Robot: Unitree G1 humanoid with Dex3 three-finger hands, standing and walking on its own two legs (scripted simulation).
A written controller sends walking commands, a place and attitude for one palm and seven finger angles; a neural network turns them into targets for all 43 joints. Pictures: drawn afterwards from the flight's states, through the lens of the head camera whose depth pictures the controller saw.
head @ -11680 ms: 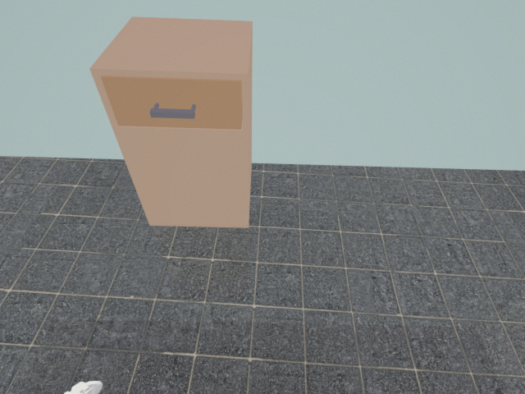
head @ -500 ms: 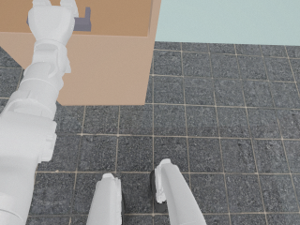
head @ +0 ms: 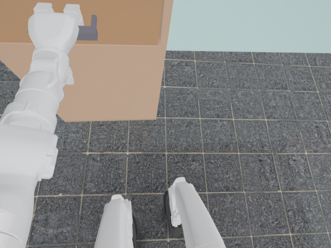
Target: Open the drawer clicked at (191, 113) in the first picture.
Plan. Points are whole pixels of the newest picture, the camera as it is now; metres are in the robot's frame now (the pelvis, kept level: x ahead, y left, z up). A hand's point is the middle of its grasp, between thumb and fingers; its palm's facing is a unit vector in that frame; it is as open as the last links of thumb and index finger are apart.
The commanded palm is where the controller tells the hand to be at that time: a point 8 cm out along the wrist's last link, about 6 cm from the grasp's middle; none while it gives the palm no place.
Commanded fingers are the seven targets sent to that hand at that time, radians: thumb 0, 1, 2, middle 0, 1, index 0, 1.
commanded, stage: close the thumb around the handle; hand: left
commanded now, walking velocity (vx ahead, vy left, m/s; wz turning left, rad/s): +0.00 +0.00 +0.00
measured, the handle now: (65, 25) +0.63 +0.14 +0.05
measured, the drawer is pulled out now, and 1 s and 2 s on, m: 0.00 0.00 0.00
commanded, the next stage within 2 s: pull the drawer open in 0.58 s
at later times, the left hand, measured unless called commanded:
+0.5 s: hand (64, 47) +0.58 +0.15 +0.03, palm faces +0.02 +0.02 -1.00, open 5.9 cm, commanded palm +0.59 +0.15 +0.06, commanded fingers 0.00 0.90 0.90 -0.40 -1.35 -0.40 -1.35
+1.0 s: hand (65, 49) +0.58 +0.15 +0.03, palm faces -0.02 +0.01 -1.00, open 5.9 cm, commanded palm +0.55 +0.16 +0.06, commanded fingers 0.00 0.90 0.90 -0.40 -1.35 -0.40 -1.35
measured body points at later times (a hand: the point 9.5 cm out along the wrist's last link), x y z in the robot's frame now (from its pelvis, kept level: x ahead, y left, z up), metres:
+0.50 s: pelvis +0.00 +0.00 +0.00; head +0.18 +0.01 +0.41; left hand +0.58 +0.15 +0.09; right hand -0.01 -0.27 -0.11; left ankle +0.05 +0.10 -0.58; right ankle +0.11 -0.11 -0.58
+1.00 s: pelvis +0.00 +0.00 +0.01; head +0.18 +0.00 +0.42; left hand +0.58 +0.15 +0.08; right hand +0.00 -0.27 -0.11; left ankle +0.05 +0.10 -0.58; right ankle +0.11 -0.11 -0.58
